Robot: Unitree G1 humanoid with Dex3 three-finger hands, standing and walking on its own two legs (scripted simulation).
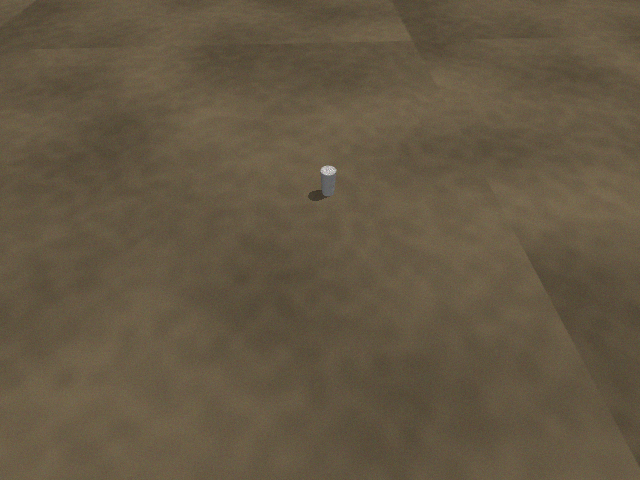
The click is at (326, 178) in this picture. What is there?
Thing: tapered cup
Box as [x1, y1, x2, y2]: [320, 166, 335, 195]
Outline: 324,166 320,170 322,193 324,195 331,195 334,189 335,168 332,166
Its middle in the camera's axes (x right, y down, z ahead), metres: +0.04 -0.28 +1.86
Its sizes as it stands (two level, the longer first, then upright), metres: 0.075 0.075 0.135
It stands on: the floor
